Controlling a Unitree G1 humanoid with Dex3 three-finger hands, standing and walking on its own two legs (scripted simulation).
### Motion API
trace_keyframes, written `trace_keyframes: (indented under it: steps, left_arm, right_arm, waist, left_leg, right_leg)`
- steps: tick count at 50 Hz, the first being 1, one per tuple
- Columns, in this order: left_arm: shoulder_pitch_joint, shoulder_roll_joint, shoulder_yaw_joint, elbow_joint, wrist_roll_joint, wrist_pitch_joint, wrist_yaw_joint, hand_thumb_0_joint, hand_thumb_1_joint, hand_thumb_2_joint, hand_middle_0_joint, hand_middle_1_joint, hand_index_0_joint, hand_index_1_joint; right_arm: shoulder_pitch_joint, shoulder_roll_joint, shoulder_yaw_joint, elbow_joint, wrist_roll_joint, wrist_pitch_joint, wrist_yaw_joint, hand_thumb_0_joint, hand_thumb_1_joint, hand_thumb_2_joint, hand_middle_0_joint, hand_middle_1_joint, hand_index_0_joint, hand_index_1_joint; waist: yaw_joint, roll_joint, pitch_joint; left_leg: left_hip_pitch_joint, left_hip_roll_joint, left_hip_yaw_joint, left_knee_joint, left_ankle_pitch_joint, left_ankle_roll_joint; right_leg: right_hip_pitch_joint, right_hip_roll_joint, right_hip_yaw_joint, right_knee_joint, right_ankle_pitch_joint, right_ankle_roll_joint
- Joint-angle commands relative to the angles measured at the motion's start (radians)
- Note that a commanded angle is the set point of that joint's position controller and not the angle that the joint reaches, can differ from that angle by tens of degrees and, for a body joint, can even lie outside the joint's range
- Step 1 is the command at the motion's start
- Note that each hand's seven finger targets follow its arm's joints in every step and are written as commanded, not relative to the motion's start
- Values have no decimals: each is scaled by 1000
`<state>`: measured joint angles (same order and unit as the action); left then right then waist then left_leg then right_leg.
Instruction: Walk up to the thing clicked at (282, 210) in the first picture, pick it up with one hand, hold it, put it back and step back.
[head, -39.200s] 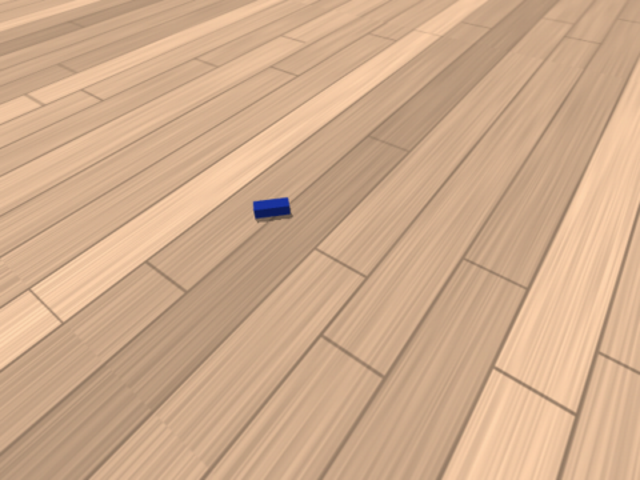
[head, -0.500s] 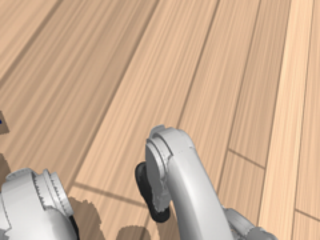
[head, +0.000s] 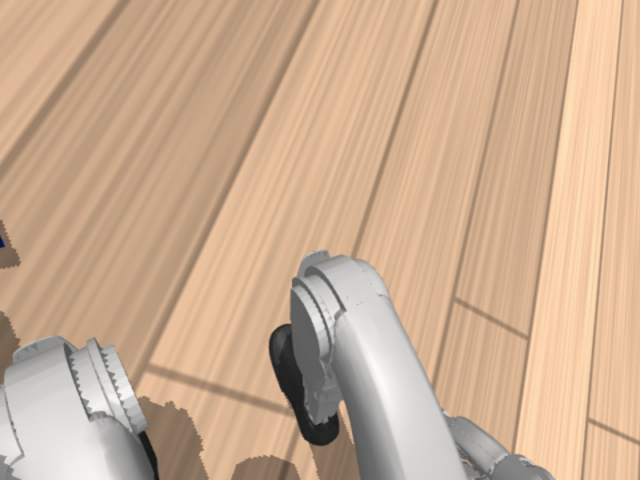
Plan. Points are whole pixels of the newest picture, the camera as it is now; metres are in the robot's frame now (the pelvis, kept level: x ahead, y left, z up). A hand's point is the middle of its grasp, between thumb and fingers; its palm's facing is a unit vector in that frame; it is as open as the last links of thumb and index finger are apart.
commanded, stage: withdraw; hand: left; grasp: from above
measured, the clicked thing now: out of the picture +0.43 +0.34 -0.27
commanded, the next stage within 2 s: home in 0.88 s
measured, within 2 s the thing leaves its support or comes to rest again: neither
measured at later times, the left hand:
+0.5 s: hand out of the picture +0.43 +0.36 -0.10, palm faces -0.39 -0.10 -0.91, open 14.1 cm
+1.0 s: hand out of the picture +0.43 +0.34 -0.14, palm faces -0.45 -0.10 -0.89, open 13.9 cm
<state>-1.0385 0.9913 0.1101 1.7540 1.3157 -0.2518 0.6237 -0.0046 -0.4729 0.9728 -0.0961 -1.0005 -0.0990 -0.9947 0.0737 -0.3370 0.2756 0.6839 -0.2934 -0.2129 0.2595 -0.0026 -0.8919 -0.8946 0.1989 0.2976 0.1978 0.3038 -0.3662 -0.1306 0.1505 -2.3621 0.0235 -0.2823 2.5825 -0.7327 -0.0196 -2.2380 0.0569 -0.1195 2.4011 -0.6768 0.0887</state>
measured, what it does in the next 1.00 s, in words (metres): stands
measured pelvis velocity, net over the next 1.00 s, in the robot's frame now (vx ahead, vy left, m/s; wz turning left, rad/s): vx -0.01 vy -0.01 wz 0.11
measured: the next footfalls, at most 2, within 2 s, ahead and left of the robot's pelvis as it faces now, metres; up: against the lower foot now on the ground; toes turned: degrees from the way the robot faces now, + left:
none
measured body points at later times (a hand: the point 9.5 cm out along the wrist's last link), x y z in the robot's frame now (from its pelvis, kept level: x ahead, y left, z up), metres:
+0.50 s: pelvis +0.00 -0.01 +0.04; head +0.21 +0.09 +0.42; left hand +0.45 +0.36 -0.04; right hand +0.11 -0.26 -0.07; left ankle +0.06 +0.13 -0.26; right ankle +0.11 -0.13 -0.26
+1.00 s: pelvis -0.01 -0.01 +0.03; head +0.22 +0.09 +0.40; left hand +0.45 +0.34 -0.09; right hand +0.05 -0.29 -0.06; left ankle +0.06 +0.13 -0.26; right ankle +0.11 -0.13 -0.26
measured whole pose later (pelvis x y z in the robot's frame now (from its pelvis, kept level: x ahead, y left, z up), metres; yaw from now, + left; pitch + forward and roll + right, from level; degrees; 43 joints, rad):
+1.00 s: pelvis -0.01 -0.01 +0.03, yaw +6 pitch +31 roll -9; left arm -1.06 0.85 0.08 1.55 1.30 -0.25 0.39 0.00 -0.47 0.98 -0.10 -1.00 -0.11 -0.99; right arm 0.18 -0.31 0.14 0.69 -0.17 -0.04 0.11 0.00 -0.89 -0.89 0.20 0.30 0.20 0.30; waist -0.30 -0.03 0.02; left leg -2.35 0.01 -0.18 2.42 -0.63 -0.03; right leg -2.25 0.01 -0.05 2.32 -0.63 0.06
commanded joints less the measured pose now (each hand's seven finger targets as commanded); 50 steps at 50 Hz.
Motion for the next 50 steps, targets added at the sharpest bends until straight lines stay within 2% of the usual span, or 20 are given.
trace_keyframes:
  steps: [1, 4, 7, 11, 12, 14, 17, 19, 21, 24, 27, 30, 32, 37, 39, 43, 46, 48, 49, 50]
  left_arm:
    - [-245, 220, 18, -101, -14, 0, 44, 0, -499, 970, -69, -1015, -83, -999]
    - [-317, 233, 27, -213, -14, 12, 57, 0, -499, 970, -68, -1011, -81, -996]
    - [-238, 231, 60, -239, -34, 49, 65, 0, -518, 980, -65, -1005, -72, -996]
    - [-202, 215, 96, -469, -75, 103, 9, 0, -522, 987, -66, -996, -68, -992]
    - [-158, 187, 89, -475, -86, 122, -12, 0, -530, 993, -67, -996, -67, -995]
    - [-151, 84, 42, -472, -107, 154, -72, 0, -516, 988, -67, -991, -68, -988]
    - [-164, 35, 4, -578, -143, 177, -173, 0, -526, 999, -71, -1003, -70, -1004]
    - [-162, -18, -33, -628, -161, 189, -242, 0, -522, 1001, -75, -1008, -74, -1009]
    - [-190, -73, -69, -648, -183, 184, -310, 0, -535, 1015, -74, -1011, -68, -1018]
    - [-233, -119, -107, -661, -185, 164, -389, 0, -526, 1015, -77, -1012, -72, -1019]
    - [-179, -152, -134, -575, -183, 143, -436, 0, -501, 1007, -82, -1012, -80, -1014]
    - [-210, -86, -113, -562, -177, 108, -441, 0, -495, 1005, -88, -1011, -87, -1013]
    - [-198, -74, -109, -506, -166, 88, -430, 0, -494, 1002, -94, -1001, -91, -1005]
    - [-290, 16, -72, -424, -103, 25, -349, 0, -486, 989, -91, -995, -94, -992]
    - [-323, 23, -77, -388, -83, 7, -313, 0, -490, 990, -78, -1009, -86, -1001]
    - [-372, 75, -44, -336, -49, -12, -240, 0, -491, 984, -77, -1008, -87, -997]
    - [-373, 117, -8, -326, -33, -8, -194, 0, -490, 976, -85, -1003, -94, -992]
    - [-380, 137, 11, -381, -19, 1, -175, 0, -486, 970, -86, -996, -96, -984]
    - [-380, 145, 25, -428, -24, 9, -170, 0, -406, 904, -166, -916, -176, -904]
    - [-369, 146, 33, -469, -31, 19, -165, 0, -453, 945, -106, -986, -121, -969]
  right_arm:
    - [184, -330, -98, 10, 3, -2, -11, 0, -899, -898, 201, 300, 201, 300]
    - [171, -324, -103, 1, 2, -14, -4, 0, -898, -898, 201, 300, 201, 300]
    - [176, -317, -123, 1, 15, -11, 2, 0, -901, -900, 201, 300, 201, 300]
    - [183, -294, -186, 3, 54, 10, 16, 0, -899, -901, 201, 300, 200, 300]
    - [181, -287, -203, -10, 70, 25, 18, 0, -900, -902, 200, 300, 200, 300]
    - [206, -272, -234, 10, 92, 49, 25, 0, -896, -900, 200, 300, 200, 300]
    - [237, -255, -266, 10, 141, 86, 17, 0, -901, -902, 200, 300, 200, 300]
    - [259, -241, -286, 11, 160, 116, 10, 0, -901, -902, 200, 300, 200, 300]
    - [269, -231, -308, 12, 179, 141, -4, 0, -903, -904, 200, 301, 200, 301]
    - [283, -222, -318, -1, 197, 172, -44, 0, -901, -903, 200, 300, 200, 300]
    - [271, -219, -309, -19, 204, 193, -84, 0, -894, -900, 200, 300, 200, 300]
    - [256, -195, -287, -29, 196, 204, -120, 0, -892, -899, 200, 300, 200, 300]
    - [247, -181, -269, -30, 190, 206, -134, 0, -892, -899, 200, 300, 200, 300]
    - [235, -190, -237, -31, 172, 202, -157, 0, -890, -896, 200, 300, 200, 300]
    - [227, -191, -223, -34, 161, 197, -162, 0, -887, -893, 201, 300, 200, 300]
    - [248, -210, -213, -23, 137, 182, -163, 0, -889, -893, 200, 300, 200, 300]
    - [263, -216, -212, -18, 118, 169, -160, 0, -892, -893, 200, 300, 200, 300]
    - [286, -224, -217, -16, 110, 161, -158, 0, -894, -893, 200, 300, 200, 300]
    - [293, -224, -221, -16, 111, 157, -156, 0, -881, -894, 199, 299, 199, 299]
    - [289, -223, -231, -23, 114, 157, -153, 0, -889, -892, 201, 300, 200, 300]
  waist:
    - [-50, 514, -641]
    - [-28, 599, -698]
    - [2, 624, -756]
    - [95, 747, -914]
    - [111, 747, -930]
    - [95, 660, -875]
    - [116, 595, -915]
    - [113, 533, -936]
    - [98, 479, -886]
    - [81, 387, -840]
    - [82, 296, -732]
    - [99, 266, -723]
    - [107, 259, -726]
    - [96, 302, -733]
    - [78, 340, -719]
    - [67, 391, -786]
    - [77, 460, -820]
    - [73, 529, -854]
    - [90, 559, -912]
    - [98, 591, -961]
  left_leg:
    - [504, 23, 128, -267, 253, 20]
    - [567, 25, 128, -281, 267, 7]
    - [578, 25, 143, -297, 286, 5]
    - [657, 14, 161, -341, 371, -9]
    - [658, 12, 166, -353, 383, -9]
    - [603, 7, 176, -363, 347, 1]
    - [573, -2, 199, -385, 306, 23]
    - [587, -6, 204, -419, 290, 29]
    - [567, -10, 194, -462, 216, 31]
    - [539, -20, 191, -481, 166, 39]
    - [502, -27, 197, -494, 141, 41]
    - [466, -33, 234, -487, 147, 49]
    - [456, -33, 240, -488, 154, 51]
    - [442, -31, 231, -476, 106, 48]
    - [451, -30, 224, -473, 76, 44]
    - [505, -28, 222, -439, 132, 39]
    - [545, -25, 220, -433, 158, 32]
    - [593, -24, 223, -434, 185, 27]
    - [635, -23, 223, -434, 213, 23]
    - [654, -22, 227, -429, 230, 22]
  right_leg:
    - [334, 30, -153, -188, 292, -95]
    - [318, 26, -157, -174, 299, -100]
    - [354, 30, -145, -188, 315, -106]
    - [321, 19, -128, -170, 354, -122]
    - [312, 18, -120, -171, 356, -125]
    - [280, 14, -109, -200, 331, -122]
    - [328, 12, -72, -263, 311, -118]
    - [371, 8, -60, -301, 299, -118]
    - [349, 3, -50, -328, 227, -124]
    - [343, -8, -38, -376, 178, -126]
    - [328, -17, -29, -412, 137, -131]
    - [398, -18, -1, -446, 117, -126]
    - [409, -19, 6, -439, 122, -122]
    - [354, -14, 11, -413, 50, -128]
    - [315, -12, 2, -393, 26, -130]
    - [308, -17, -16, -353, 95, -125]
    - [296, -17, -30, -321, 128, -128]
    - [289, -24, -50, -299, 171, -126]
    - [297, -24, -52, -285, 198, -129]
    - [301, -26, -50, -279, 214, -128]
